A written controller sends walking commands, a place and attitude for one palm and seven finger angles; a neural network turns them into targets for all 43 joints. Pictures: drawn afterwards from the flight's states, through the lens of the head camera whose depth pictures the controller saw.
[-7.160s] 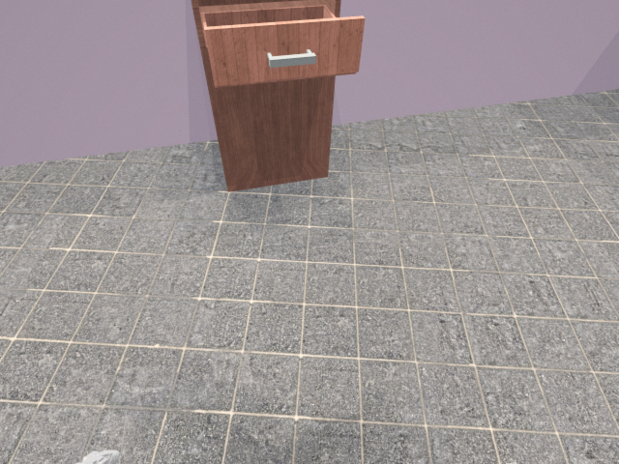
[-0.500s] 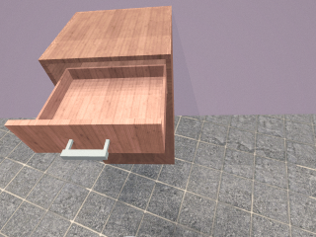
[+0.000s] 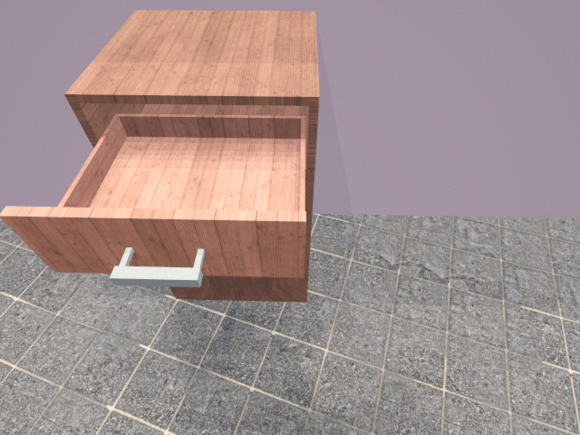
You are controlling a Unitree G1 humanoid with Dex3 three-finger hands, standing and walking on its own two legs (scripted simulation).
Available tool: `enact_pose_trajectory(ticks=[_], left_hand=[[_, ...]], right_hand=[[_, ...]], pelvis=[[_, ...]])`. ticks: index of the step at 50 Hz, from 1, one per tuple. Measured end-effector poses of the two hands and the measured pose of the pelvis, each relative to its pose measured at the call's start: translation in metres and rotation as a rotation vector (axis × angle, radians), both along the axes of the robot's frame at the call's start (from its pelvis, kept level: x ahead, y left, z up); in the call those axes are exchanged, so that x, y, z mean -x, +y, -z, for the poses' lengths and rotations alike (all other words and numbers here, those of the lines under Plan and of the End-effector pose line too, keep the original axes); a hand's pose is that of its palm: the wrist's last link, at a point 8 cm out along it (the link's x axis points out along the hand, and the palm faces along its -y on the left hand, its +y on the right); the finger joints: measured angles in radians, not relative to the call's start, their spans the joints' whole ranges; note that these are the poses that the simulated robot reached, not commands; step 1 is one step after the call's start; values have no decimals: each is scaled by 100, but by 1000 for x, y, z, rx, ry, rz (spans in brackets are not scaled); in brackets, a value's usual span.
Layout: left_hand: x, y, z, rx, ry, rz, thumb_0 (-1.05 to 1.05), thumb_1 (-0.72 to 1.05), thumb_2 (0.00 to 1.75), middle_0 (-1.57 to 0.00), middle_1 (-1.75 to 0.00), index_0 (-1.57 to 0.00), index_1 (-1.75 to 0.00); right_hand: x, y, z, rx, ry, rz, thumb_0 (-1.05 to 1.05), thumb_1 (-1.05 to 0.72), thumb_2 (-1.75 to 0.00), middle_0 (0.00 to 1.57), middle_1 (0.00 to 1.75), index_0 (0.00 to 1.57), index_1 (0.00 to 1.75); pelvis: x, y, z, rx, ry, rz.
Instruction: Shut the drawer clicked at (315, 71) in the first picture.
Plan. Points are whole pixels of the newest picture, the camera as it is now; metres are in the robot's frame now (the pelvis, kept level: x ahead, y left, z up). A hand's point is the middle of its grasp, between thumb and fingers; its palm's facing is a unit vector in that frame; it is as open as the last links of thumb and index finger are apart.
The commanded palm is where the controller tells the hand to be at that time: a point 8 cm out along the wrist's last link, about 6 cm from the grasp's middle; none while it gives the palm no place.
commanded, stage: look again from close up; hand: left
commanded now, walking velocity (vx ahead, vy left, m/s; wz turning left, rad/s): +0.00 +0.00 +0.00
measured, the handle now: (160, 265) +0.36 +0.23 +0.00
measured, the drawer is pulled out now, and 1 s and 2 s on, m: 0.30 0.30 0.30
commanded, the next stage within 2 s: shuffle to correct the standing spot in 0.48 s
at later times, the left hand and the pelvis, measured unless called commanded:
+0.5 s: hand out of the picture +0.04 +0.17 -0.16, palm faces +0.01 -0.97 -0.25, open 7.3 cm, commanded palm none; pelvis +0.02 -0.01 +0.00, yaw +0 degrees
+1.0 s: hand out of the picture +0.04 +0.19 -0.18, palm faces +0.02 -0.98 -0.20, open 7.4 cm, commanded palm none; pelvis +0.06 +0.02 -0.01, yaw +0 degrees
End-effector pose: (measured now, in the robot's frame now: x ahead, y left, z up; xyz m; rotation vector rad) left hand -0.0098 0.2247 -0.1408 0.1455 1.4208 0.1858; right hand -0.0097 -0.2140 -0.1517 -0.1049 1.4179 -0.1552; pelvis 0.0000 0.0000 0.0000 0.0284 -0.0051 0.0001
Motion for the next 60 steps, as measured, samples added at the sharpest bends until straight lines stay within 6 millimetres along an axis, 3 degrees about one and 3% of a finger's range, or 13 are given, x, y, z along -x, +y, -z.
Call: enact_pose_trajectory(ticks=[5, 14, 20, 36, 45, 49, 54, 60], left_hand=[[-11, -11, -4, -24, -25, 40, 1, 92, 90, -20, -29, -20, -30], [-38, -7, -8, -44, -84, 48, 1, 93, 90, -20, -29, -20, -30], [-46, -6, -11, -47, -99, 52, 1, 92, 90, -20, -29, -20, -30], [-23, -11, -2, 2, -29, 25, 1, 91, 90, -20, -29, -20, -30], [-12, 4, 12, 39, 52, -15, 0, 90, 90, -20, -29, -20, -30], [-35, 14, 9, 18, 56, 11, 1, 90, 90, -20, -29, -20, -30], [-92, 17, 7, -24, -78, 14, 1, 91, 90, -20, -29, -20, -30], [-125, 14, -1, -47, -149, 28, 0, 92, 90, -20, -29, -20, -30]], right_hand=[[-1, -2, 8, -33, -8, 10, 0, -91, -90, 20, 30, 20, 30], [-7, 7, 10, -62, -25, -5, 0, -91, -90, 20, 30, 20, 30], [-8, 5, 7, -62, -9, -13, 0, -91, -90, 20, 30, 20, 30], [-16, -10, 0, -4, 10, -38, 0, -91, -90, 20, 30, 20, 30], [-29, 4, -3, 30, 14, -39, 0, -91, -90, 20, 30, 20, 30], [-23, 16, 0, 13, 34, -18, 0, -91, -90, 20, 30, 20, 30], [-15, 25, 10, -38, 124, -18, 0, -91, -90, 20, 30, 20, 30], [-47, 25, 12, -47, 99, -2, 0, -91, -90, 20, 30, 20, 30]], pelvis=[[-4, -4, 2, 36, 3, -8], [-16, -8, 2, 20, -19, -2], [-18, -10, -1, 13, -18, 0], [-22, -7, -1, 18, -17, 2], [-44, 13, 6, 16, -7, 6], [-55, 17, 7, 13, -8, 9], [-70, 11, 13, -4, -16, -16], [-77, 8, 8, 14, -18, -48]])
